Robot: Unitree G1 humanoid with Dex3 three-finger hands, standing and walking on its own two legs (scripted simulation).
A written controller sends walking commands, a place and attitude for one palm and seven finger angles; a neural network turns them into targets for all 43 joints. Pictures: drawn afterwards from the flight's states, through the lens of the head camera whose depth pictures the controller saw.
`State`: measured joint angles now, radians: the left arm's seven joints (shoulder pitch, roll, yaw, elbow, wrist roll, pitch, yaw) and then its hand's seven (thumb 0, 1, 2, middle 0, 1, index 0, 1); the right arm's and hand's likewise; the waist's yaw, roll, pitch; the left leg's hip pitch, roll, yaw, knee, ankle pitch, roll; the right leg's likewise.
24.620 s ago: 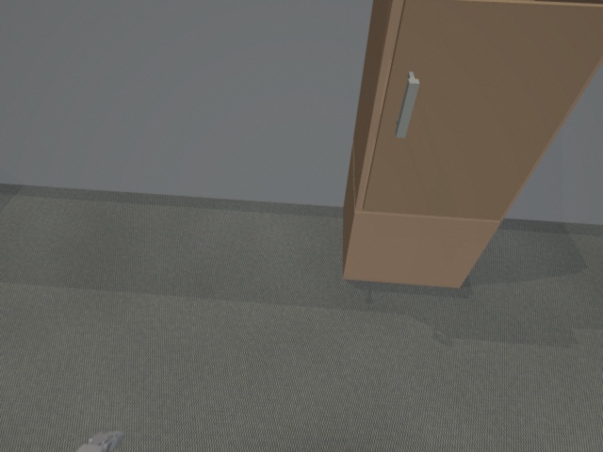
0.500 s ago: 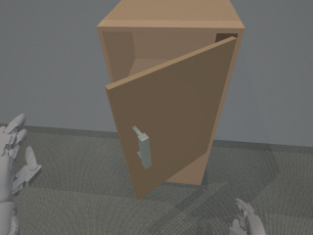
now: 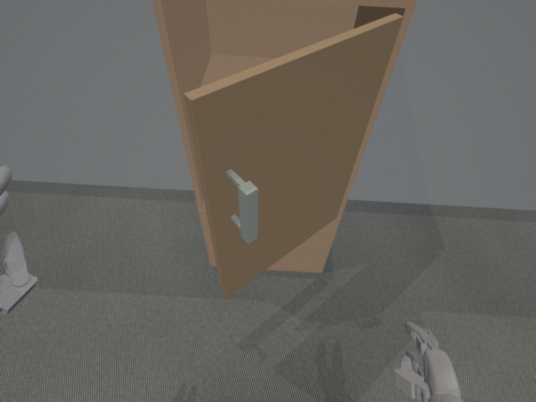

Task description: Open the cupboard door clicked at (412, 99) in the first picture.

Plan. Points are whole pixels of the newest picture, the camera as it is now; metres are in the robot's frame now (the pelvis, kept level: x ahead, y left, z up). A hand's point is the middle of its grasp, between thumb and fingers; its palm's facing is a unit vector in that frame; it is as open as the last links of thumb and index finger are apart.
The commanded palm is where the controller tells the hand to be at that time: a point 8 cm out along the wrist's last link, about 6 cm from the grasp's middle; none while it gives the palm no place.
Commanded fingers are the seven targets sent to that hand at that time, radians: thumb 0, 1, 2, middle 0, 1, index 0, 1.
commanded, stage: step back with the hand held close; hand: left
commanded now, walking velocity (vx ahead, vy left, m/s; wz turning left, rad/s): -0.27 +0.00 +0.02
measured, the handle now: (241, 207) +0.41 +0.08 +0.04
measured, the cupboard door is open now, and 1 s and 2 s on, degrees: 42 42 42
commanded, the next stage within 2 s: stop stepping back and stand still in 0.52 s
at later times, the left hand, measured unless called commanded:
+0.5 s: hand out of the picture +0.10 +0.28 +0.18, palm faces +0.50 -0.71 -0.51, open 7.4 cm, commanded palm +0.03 +0.30 +0.18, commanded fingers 0.00 0.90 0.90 -0.20 -0.30 -0.20 -0.30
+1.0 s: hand out of the picture +0.00 +0.24 +0.17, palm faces +0.40 -0.75 -0.53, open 7.4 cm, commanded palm -0.06 +0.28 +0.18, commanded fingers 0.00 0.90 0.90 -0.20 -0.30 -0.20 -0.30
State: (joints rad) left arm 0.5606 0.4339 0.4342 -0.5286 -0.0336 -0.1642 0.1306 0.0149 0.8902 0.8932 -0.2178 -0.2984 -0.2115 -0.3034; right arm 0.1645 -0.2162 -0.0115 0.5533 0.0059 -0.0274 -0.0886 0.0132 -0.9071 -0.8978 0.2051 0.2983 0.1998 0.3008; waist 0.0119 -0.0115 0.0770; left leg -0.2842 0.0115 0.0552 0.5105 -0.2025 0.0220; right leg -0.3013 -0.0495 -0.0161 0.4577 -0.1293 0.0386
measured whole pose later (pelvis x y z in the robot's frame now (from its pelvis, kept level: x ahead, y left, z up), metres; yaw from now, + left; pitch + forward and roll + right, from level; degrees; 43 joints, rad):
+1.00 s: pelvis -0.19 -0.02 +0.00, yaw +1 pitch -1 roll +1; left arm 0.62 0.44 0.43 -0.52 -0.04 -0.17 0.15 0.01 0.89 0.89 -0.22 -0.30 -0.21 -0.30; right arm 0.20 -0.19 0.03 0.59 -0.01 -0.14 -0.06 0.01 -0.90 -0.90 0.21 0.30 0.20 0.30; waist -0.02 -0.02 0.02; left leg -0.30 -0.02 0.06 0.47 -0.20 0.03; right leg -0.25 0.04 -0.04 0.51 -0.25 -0.05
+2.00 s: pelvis -0.24 -0.03 +0.00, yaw +8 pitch +0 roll +0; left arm 0.29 0.19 0.04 0.95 0.02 0.01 0.02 -0.04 0.98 0.89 -0.21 -0.30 -0.20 -0.30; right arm 0.29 -0.20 -0.02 0.99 -0.02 0.04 -0.02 0.01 -0.92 -0.90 0.20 0.30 0.20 0.30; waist -0.01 0.02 0.05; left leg -0.23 0.01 -0.01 0.54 -0.30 0.01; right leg -0.31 0.05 -0.10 0.50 -0.19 -0.08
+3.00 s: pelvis -0.22 -0.01 +0.01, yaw +6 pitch -1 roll +0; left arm 0.16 0.22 0.03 1.15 0.01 -0.01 0.02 0.00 0.91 0.89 -0.20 -0.30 -0.20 -0.30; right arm 0.20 -0.23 -0.01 1.13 -0.02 0.00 -0.02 0.00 -0.91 -0.90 0.20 0.30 0.20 0.30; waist -0.01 0.02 0.06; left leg -0.10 -0.02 0.03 0.36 -0.24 0.03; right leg -0.20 0.02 -0.05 0.36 -0.14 -0.04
